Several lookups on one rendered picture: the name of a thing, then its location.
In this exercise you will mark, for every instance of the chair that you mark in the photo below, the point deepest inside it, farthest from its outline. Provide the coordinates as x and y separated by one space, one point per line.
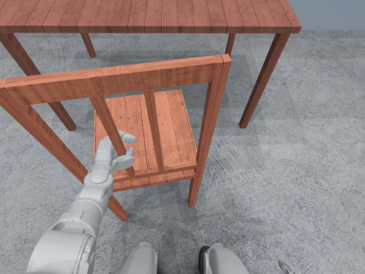
165 150

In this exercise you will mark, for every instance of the right robot foot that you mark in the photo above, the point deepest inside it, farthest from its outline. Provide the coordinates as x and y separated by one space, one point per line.
201 258

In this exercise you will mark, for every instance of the left robot hand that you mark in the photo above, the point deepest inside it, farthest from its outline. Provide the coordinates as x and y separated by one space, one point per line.
106 153

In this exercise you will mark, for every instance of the table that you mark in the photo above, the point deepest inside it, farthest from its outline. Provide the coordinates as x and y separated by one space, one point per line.
148 16

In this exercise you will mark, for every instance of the right robot hand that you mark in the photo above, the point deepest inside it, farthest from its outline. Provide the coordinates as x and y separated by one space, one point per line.
288 268

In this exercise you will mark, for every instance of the left robot forearm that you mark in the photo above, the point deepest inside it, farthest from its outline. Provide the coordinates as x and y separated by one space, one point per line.
88 208

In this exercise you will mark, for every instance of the robot left upper arm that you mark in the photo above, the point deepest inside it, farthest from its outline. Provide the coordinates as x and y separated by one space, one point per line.
62 252

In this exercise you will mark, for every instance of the robot left thigh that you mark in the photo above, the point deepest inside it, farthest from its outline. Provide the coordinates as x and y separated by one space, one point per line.
141 260

